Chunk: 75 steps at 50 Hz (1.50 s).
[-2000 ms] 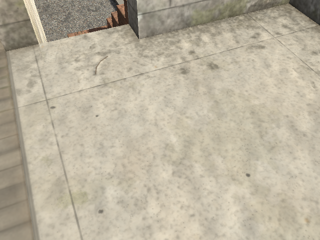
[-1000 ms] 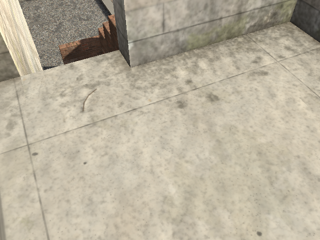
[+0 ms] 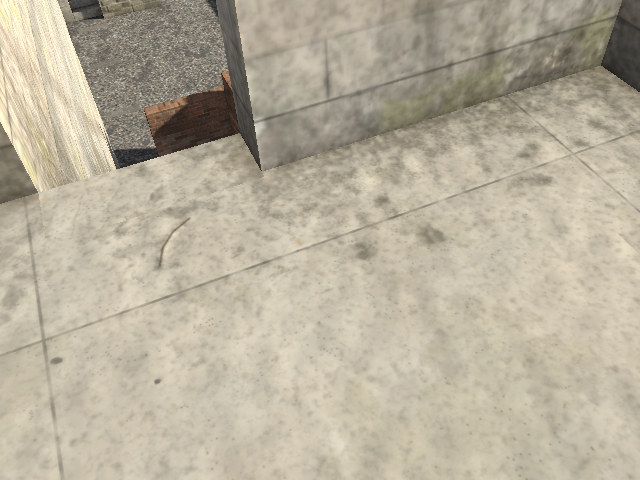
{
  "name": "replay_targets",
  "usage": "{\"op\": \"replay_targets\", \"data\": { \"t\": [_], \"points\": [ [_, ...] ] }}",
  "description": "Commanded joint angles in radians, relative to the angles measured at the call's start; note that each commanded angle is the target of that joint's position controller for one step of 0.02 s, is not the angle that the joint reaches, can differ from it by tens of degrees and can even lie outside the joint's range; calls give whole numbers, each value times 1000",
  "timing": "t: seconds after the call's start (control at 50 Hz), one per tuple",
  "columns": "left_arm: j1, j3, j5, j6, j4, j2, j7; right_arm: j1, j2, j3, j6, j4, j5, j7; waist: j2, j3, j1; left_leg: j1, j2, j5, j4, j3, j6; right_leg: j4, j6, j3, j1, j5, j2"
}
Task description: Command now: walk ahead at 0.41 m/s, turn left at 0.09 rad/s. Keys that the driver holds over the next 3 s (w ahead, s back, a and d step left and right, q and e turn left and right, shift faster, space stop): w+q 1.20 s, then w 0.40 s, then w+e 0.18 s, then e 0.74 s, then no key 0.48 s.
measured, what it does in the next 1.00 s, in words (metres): walks ahead, turning left: left foot, then right foot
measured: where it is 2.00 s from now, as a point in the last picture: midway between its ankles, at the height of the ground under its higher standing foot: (181, 324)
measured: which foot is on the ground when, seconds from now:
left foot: up 0.00-0.42, down 0.44-0.92, up 0.94-1.00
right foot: down 0.00-0.46, up 0.48-0.90, down 0.92-1.00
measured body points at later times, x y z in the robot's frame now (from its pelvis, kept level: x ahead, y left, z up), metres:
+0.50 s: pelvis +0.25 +0.04 -0.02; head +0.29 +0.05 +0.43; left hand +0.16 +0.29 -0.16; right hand +0.49 -0.15 -0.13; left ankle +0.34 +0.13 -0.73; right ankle +0.05 -0.12 -0.64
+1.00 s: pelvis +0.55 +0.08 +0.00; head +0.57 +0.09 +0.45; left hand +0.59 +0.39 -0.08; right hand +0.73 -0.14 -0.13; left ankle +0.37 +0.13 -0.65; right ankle +0.67 +0.02 -0.73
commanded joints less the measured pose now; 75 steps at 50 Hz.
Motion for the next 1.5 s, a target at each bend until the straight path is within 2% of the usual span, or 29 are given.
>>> {"op": "replay_targets", "data": {
  "t": [0.02,0.06,0.12,0.32,0.38,0.42,0.44,0.46,0.48,0.5,0.52,0.54,0.6,0.68,0.8,0.9,0.92,0.94,0.96,0.98,1.0,1.04,1.16,1.34,1.4,1.44,1.46,1.48,1.5],
  "points": [
    [247,13,13,-17,30,127,-4,-173,-48,3,-53,-140,20,12,-175,125,74,-696,43,33,441,-84,58,-407,-216,663,381,-377,-399],
    [114,-4,8,-20,-11,104,-16,-144,-67,-10,-50,-114,1,11,-113,128,14,-610,86,200,359,-92,57,-425,-127,413,294,-91,-311],
    [164,-16,28,-11,7,70,-11,-134,-34,-14,-25,-98,-3,20,-129,108,13,-520,68,323,286,-69,34,-423,-78,164,256,229,-227],
    [225,-6,15,-1,-1,136,23,-455,7,13,-13,-265,-10,70,-95,182,63,-436,30,498,-158,65,52,-435,-57,-95,323,467,-253],
    [194,4,12,15,-21,180,29,-436,-31,-4,-18,-295,-10,87,-151,114,8,-303,-43,348,-171,156,104,-255,-40,-144,412,999,-273],
    [156,13,15,32,-46,215,35,-206,-113,-47,-13,-252,-7,88,-200,-26,-115,-11,-115,302,-200,182,151,68,-22,-156,382,1241,-266],
    [124,12,13,27,-70,225,31,-40,-181,-83,-5,-218,-8,73,-169,-109,-204,286,-82,337,-257,77,195,326,11,-153,187,1079,-230],
    [188,-21,34,2,-113,106,9,58,-273,-103,5,-208,-17,51,94,-246,-141,690,197,269,-254,-410,345,756,67,-123,-260,186,-68],
    [184,-38,1,-50,-145,78,-12,74,-264,-90,1,-213,-28,47,124,-403,-115,801,349,117,-474,-861,449,973,56,114,-442,-254,56],
    [41,-11,-35,-77,-186,161,-18,52,-194,-74,-6,-208,-33,44,65,-271,-145,717,293,142,-521,-718,366,975,20,183,-547,-178,-11],
    [-16,-8,-37,-82,-213,175,-11,-39,-145,-60,-16,-226,-22,46,-2,-142,-101,536,249,227,-532,-550,316,887,8,162,-543,-79,-59],
    [-26,0,-17,-76,-209,175,4,-130,-114,-49,-24,-253,-20,52,-93,-73,-42,353,200,315,-550,-441,284,805,16,148,-475,-30,-96],
    [19,15,13,-29,-236,154,14,-187,-98,-38,-26,-280,-24,43,-47,-8,42,75,125,411,-602,-305,270,650,56,136,-323,4,-148],
    [-139,6,34,-10,-312,133,23,-101,-155,-51,-26,-278,-24,12,-1,36,4,-40,68,475,-610,-215,244,355,108,87,-320,206,-115],
    [-333,-6,4,-25,-383,140,-4,11,-161,-54,-8,-273,-6,2,48,18,-83,59,76,324,-511,-284,184,-22,101,100,-227,385,-21],
    [-133,32,12,-52,-361,230,-14,-12,-121,-41,2,-305,-20,-4,74,-79,45,113,54,369,-234,-361,108,-120,6,125,85,236,-40],
    [36,47,26,-52,-346,293,-5,-11,-59,-19,-3,-329,-36,1,-45,-227,109,-18,-18,239,63,-260,68,-104,-59,289,352,194,-219],
    [117,66,38,-37,-309,368,-10,143,-9,-2,-18,-361,0,7,-419,-344,35,-380,-139,-173,382,-142,12,-205,-230,783,662,-5,-447],
    [93,46,23,-32,-333,259,-13,129,-128,-21,-17,-334,17,4,-300,-287,61,-511,-50,-136,527,-178,3,-246,-214,857,630,-216,-451],
    [46,27,18,-25,-349,194,-9,14,-185,-38,-10,-349,9,3,-180,-154,90,-540,-15,-32,554,-158,-2,-255,-160,671,508,-181,-400],
    [-11,19,24,-17,-354,182,-9,-37,-171,-38,-3,-361,-6,1,-102,-79,68,-497,21,49,529,-129,-11,-270,-132,527,371,-33,-350],
    [-61,8,31,-11,-343,154,-11,-56,-135,-44,5,-378,-11,9,-129,3,20,-421,72,121,440,-120,-14,-322,-108,346,206,130,-272],
    [-33,33,20,-24,-301,209,-7,-132,-67,-29,34,-441,-22,19,-105,35,12,-469,99,254,253,-90,-38,-401,-141,140,186,350,-285],
    [73,40,-4,18,-226,256,-14,-356,-52,-14,3,-513,-15,64,-104,114,79,-369,48,393,-149,30,2,-392,-109,-34,287,399,-274],
    [71,45,-25,33,-204,286,-7,-321,-87,-29,1,-522,-18,70,-154,64,17,-237,-13,242,-223,83,61,-256,-94,-51,366,759,-298],
    [62,34,-20,42,-200,278,4,-40,-180,-79,4,-438,-23,55,-138,-107,-134,207,-63,350,-294,96,116,87,-40,-122,231,880,-235],
    [64,6,19,33,-237,212,4,132,-277,-105,11,-405,-29,32,28,-249,-181,543,163,442,-245,-199,181,442,5,-134,-53,422,-174],
    [176,-25,9,7,-250,119,-12,107,-325,-97,6,-405,-33,36,214,-391,-71,757,373,262,-389,-694,342,725,40,22,-378,-308,-7],
    [62,0,-28,-12,-251,220,-21,111,-232,-75,-1,-405,-31,43,84,-340,-133,693,357,208,-459,-671,303,804,30,138,-476,-281,-43]
  ]
}}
